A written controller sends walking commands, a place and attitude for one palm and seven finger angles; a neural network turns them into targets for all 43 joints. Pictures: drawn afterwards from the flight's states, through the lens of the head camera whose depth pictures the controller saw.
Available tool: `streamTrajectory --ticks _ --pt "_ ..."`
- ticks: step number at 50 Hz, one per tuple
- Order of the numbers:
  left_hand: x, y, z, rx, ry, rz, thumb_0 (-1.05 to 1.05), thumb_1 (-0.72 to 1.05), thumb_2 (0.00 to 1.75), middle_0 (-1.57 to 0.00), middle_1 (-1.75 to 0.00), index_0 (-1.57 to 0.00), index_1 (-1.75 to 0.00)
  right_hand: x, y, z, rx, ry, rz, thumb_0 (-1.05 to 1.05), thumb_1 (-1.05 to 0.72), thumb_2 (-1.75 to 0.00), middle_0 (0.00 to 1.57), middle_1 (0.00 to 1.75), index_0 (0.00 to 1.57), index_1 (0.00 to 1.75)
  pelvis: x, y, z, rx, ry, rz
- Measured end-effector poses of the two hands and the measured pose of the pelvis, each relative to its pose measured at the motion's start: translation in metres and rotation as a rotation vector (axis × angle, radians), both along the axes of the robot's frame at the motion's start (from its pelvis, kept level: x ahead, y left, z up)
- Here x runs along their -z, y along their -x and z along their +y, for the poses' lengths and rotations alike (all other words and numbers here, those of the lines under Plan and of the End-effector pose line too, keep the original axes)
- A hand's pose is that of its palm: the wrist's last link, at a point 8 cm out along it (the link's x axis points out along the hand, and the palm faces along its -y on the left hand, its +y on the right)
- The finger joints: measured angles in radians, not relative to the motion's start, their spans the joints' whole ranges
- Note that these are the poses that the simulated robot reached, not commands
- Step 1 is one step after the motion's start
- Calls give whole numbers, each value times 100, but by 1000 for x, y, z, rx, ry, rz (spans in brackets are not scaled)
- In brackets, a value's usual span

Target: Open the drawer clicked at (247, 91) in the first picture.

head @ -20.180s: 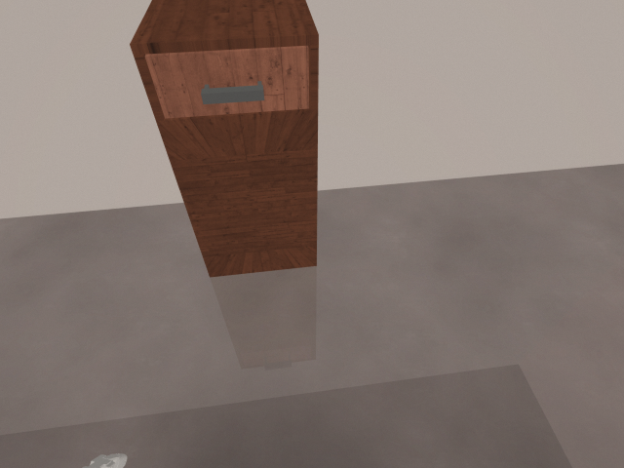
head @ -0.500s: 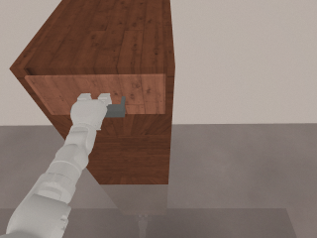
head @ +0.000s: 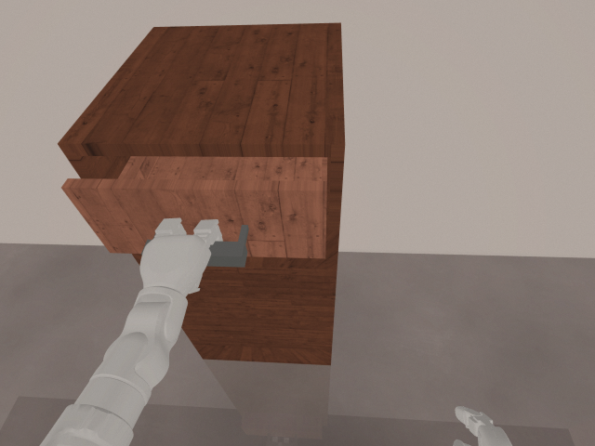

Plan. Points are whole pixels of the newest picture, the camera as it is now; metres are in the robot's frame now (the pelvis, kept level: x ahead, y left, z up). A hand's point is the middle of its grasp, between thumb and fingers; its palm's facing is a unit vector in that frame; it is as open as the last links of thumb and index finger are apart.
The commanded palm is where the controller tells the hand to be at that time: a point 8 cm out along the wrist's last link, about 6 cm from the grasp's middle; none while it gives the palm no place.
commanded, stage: pull the drawer open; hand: left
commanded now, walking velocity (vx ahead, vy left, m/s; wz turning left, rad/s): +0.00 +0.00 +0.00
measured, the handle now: (199, 241) +0.40 +0.18 +0.04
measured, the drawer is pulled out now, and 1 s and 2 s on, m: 0.07 0.19 0.30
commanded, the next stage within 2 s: none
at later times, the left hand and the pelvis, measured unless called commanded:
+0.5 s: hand (178, 323) +0.28 +0.18 +0.02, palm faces +0.00 -0.10 -1.00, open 6.0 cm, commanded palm +0.25 +0.19 +0.08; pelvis -0.01 -0.01 +0.00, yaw +0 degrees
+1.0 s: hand (166, 361) +0.22 +0.18 +0.03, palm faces +0.00 -0.11 -0.99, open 6.0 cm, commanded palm +0.19 +0.20 +0.08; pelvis -0.02 -0.02 +0.00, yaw -1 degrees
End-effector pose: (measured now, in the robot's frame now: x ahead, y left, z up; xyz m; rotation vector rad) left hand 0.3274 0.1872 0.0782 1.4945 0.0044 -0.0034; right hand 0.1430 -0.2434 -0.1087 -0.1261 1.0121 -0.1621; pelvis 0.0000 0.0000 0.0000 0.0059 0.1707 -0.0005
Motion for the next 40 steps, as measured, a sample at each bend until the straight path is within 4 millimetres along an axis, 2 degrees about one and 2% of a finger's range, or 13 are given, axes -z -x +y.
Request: streamTrajectory --ticks 5,10,28,40 --pt "0 15 0 -2 3 -5 1 65 79 -28 -135 -41 -134 -4 -14 4 -36 -2 -39 1 -91 -89 20 30 20 30 0 1 -2 -6 -2 -14" --pt "0 29 0 -5 5 -4 1 64 79 -28 -135 -41 -134 -5 -20 8 -56 -12 -62 1 -91 -89 20 30 20 30 0 3 -4 -6 -4 -23" --pt "0 81 1 -14 21 -8 2 63 79 -28 -135 -42 -134 -4 -12 2 -73 -16 -93 1 -91 -89 20 30 20 30 0 13 -11 3 -13 -55" --pt "-1 105 1 -23 24 -6 2 63 79 -29 -135 -42 -135 -10 -18 0 -87 -13 -142 1 -91 -89 20 30 20 30 0 19 -15 7 -17 -70"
